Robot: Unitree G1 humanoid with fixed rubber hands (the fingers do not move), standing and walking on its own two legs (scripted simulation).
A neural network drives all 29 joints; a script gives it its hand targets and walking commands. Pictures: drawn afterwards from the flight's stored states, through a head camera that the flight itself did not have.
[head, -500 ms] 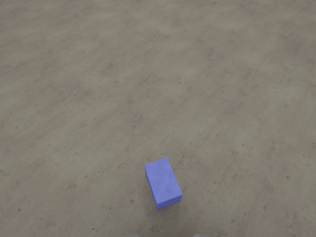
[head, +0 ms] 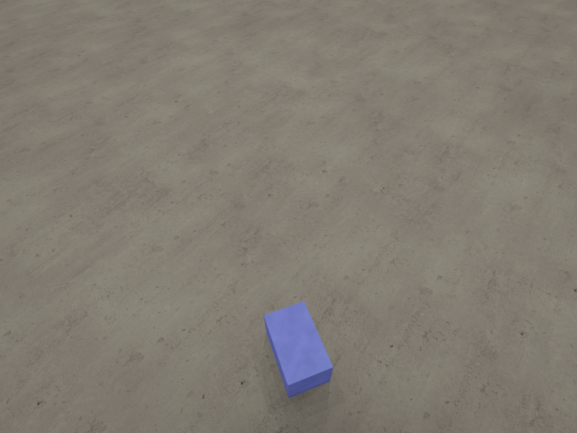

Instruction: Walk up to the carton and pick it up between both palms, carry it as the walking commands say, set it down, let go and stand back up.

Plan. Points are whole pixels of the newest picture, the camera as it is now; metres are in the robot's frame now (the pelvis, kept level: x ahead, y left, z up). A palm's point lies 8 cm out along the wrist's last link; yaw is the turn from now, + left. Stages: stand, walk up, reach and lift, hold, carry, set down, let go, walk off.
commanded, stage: walk up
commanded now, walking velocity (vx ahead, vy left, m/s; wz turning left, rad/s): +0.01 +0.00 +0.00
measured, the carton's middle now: (296, 348) +0.50 +0.01 -0.71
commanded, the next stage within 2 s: none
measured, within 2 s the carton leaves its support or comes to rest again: neither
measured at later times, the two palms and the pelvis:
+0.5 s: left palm out of the picture +0.00 +0.19 -0.15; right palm out of the picture -0.02 -0.22 -0.15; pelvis +0.01 -0.02 +0.00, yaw +0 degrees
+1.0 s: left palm out of the picture +0.07 +0.19 -0.14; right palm out of the picture -0.02 -0.32 -0.13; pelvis +0.03 -0.07 +0.00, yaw +7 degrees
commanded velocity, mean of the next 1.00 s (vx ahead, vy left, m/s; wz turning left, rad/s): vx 0.05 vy -0.05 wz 0.13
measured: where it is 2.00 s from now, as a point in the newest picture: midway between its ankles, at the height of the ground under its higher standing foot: outside the picture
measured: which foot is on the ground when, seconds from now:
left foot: down 0.00-1.00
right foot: down 0.00-0.78, up 0.80-1.00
